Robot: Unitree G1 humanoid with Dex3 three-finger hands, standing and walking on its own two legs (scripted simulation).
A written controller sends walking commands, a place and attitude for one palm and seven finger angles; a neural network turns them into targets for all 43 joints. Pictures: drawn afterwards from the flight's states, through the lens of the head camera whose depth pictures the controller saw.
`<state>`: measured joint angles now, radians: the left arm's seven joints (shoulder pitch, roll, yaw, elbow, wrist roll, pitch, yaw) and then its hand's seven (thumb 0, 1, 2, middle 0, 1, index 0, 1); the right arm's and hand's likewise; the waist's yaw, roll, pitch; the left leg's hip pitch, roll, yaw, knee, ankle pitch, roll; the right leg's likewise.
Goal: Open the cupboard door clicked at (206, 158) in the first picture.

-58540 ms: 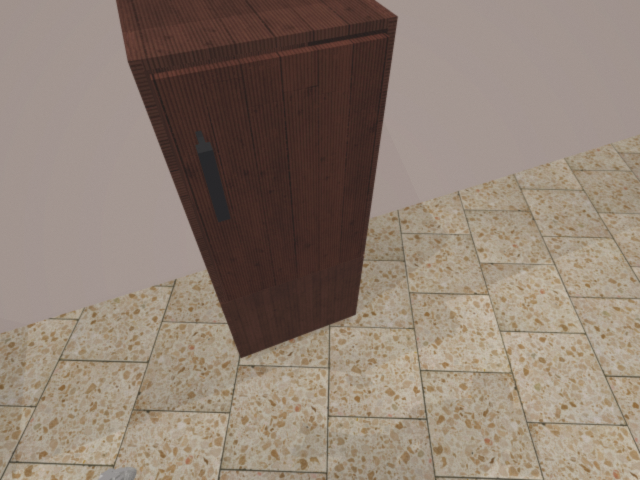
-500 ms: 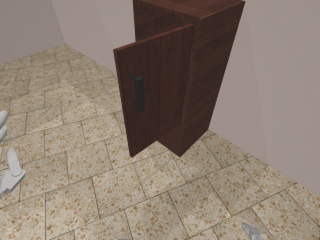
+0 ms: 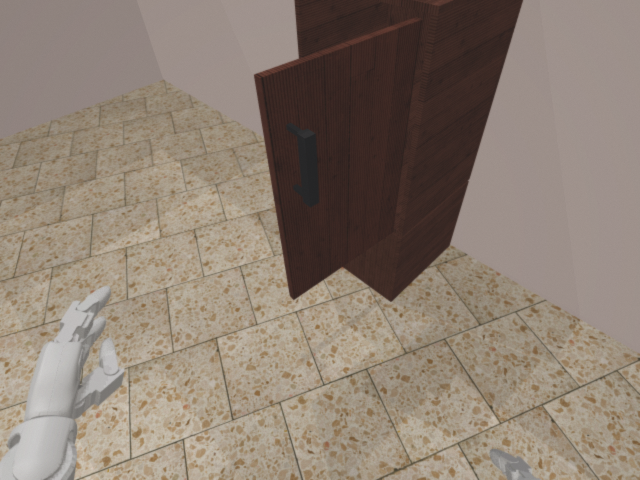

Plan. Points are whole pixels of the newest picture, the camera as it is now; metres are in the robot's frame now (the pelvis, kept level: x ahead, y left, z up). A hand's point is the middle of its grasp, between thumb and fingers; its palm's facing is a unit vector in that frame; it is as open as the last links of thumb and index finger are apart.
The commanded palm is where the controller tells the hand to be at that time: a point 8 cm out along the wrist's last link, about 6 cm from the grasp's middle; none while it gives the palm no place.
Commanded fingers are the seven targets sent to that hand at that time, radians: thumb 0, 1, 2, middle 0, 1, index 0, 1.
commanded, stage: let the arm hang, fingers relaxed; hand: left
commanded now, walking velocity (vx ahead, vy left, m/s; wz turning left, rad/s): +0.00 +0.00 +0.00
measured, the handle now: (301, 165) +0.64 +0.07 +0.06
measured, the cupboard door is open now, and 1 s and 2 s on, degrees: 85 85 85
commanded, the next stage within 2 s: look to check the result in 1.00 s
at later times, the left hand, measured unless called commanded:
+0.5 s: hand out of the picture -0.04 +0.19 -0.14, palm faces +0.06 -0.97 -0.24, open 7.3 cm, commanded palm none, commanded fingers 0.00 0.90 0.90 -0.20 -0.30 -0.20 -0.30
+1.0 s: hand out of the picture +0.02 +0.20 -0.14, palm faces +0.03 -0.97 -0.23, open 7.4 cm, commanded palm none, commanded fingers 0.00 0.90 0.90 -0.20 -0.30 -0.20 -0.30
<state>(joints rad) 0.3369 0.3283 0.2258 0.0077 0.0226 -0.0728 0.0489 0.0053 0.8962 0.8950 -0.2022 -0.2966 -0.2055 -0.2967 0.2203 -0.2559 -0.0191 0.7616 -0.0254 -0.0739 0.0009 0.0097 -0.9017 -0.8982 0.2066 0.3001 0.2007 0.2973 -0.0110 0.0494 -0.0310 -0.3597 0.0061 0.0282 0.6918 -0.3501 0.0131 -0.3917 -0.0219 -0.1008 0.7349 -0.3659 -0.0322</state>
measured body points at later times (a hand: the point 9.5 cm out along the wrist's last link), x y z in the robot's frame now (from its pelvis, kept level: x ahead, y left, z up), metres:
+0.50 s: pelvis -0.02 -0.01 +0.03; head +0.00 -0.02 +0.48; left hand -0.04 +0.24 -0.13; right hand -0.05 -0.23 -0.14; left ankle -0.01 +0.11 -0.72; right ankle +0.02 -0.09 -0.72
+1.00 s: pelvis -0.02 +0.01 +0.03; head -0.01 +0.00 +0.48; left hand +0.02 +0.25 -0.12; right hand -0.01 -0.23 -0.13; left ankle -0.01 +0.11 -0.72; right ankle +0.02 -0.09 -0.72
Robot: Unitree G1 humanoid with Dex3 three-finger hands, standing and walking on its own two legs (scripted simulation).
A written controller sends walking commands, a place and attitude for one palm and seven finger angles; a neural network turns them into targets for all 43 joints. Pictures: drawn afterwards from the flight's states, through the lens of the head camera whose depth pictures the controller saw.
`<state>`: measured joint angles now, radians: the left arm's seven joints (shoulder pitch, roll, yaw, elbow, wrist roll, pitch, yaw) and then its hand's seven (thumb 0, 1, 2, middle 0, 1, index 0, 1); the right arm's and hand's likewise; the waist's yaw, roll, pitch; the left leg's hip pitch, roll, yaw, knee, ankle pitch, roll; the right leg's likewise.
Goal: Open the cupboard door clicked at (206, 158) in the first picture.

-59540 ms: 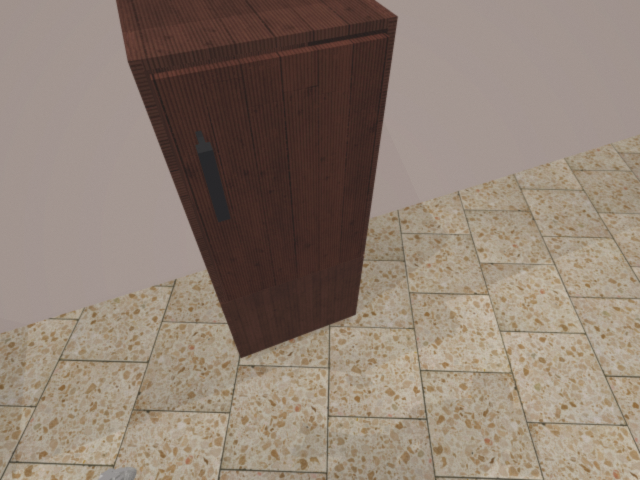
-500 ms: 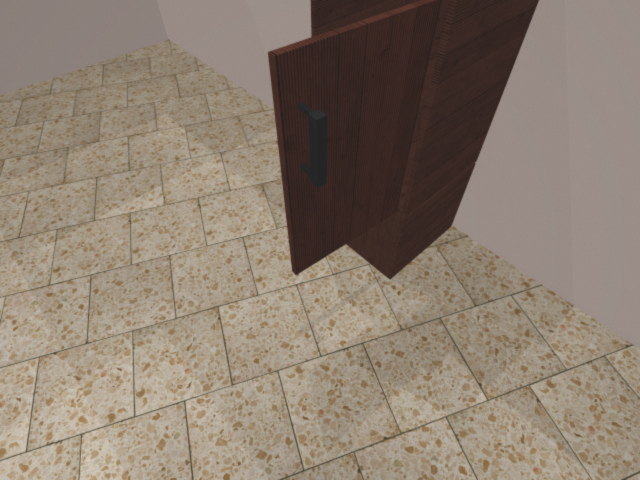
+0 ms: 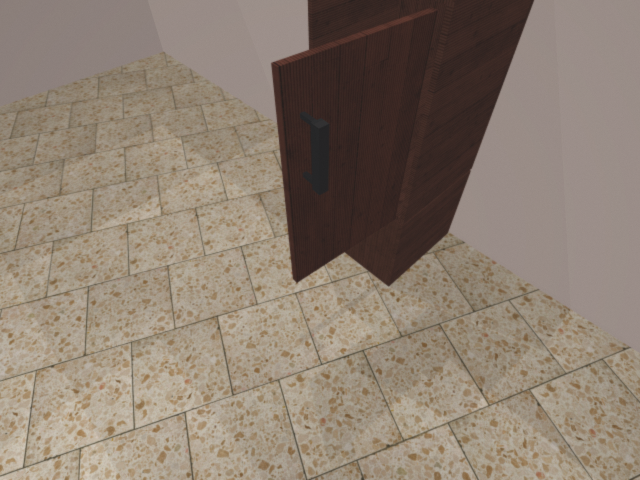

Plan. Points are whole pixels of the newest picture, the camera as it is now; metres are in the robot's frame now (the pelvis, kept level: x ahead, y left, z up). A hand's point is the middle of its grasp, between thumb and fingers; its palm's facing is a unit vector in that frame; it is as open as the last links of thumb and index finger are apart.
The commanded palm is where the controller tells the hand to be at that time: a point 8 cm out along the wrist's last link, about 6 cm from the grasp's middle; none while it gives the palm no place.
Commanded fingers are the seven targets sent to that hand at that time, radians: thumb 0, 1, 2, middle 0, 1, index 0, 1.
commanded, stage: look to check the result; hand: left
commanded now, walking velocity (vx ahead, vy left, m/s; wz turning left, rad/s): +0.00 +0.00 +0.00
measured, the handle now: (313, 153) +0.66 +0.05 +0.03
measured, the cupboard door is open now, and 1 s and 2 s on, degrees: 85 85 85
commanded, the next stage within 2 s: stand and wait in 0.58 s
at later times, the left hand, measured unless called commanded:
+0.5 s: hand out of the picture +0.09 +0.23 -0.15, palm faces -0.01 -0.95 -0.33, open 7.4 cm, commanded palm none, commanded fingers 0.00 0.90 0.90 -0.20 -0.30 -0.20 -0.30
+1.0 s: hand out of the picture +0.13 +0.22 -0.15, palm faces -0.03 -0.94 -0.33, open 7.4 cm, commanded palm none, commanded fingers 0.00 0.90 0.90 -0.20 -0.30 -0.20 -0.30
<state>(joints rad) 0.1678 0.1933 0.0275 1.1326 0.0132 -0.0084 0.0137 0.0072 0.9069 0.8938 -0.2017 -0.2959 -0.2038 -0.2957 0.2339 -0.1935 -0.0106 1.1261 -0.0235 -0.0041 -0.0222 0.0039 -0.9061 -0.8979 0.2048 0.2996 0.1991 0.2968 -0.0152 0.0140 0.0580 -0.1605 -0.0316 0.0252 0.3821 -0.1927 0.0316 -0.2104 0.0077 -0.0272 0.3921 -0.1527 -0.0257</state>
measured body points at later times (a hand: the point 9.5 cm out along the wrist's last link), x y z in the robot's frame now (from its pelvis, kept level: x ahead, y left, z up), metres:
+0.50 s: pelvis +0.02 -0.01 +0.00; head +0.04 -0.02 +0.45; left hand +0.09 +0.28 -0.13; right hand +0.08 -0.29 -0.15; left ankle +0.01 +0.10 -0.74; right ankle +0.04 -0.10 -0.74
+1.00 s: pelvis +0.04 -0.02 +0.01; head +0.06 -0.03 +0.45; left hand +0.13 +0.27 -0.13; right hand +0.10 -0.30 -0.14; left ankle +0.01 +0.10 -0.74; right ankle +0.04 -0.10 -0.74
